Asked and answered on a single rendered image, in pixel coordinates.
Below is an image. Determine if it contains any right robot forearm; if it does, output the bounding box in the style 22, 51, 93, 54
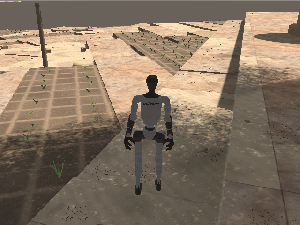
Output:
165, 116, 173, 139

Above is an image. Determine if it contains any left robot forearm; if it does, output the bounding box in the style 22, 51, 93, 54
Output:
125, 114, 135, 137

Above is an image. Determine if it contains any robot right hand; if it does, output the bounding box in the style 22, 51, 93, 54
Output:
163, 138, 174, 151

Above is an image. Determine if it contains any right robot upper arm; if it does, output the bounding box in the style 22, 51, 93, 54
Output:
161, 96, 171, 122

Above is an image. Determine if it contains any left robot foot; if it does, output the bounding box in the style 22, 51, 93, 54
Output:
135, 183, 142, 195

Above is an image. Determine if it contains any humanoid robot head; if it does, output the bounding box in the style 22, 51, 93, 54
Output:
143, 75, 160, 98

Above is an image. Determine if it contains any robot left hand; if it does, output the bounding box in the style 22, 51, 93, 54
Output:
124, 136, 135, 150

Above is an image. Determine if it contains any left robot upper arm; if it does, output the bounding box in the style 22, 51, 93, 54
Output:
130, 95, 142, 121

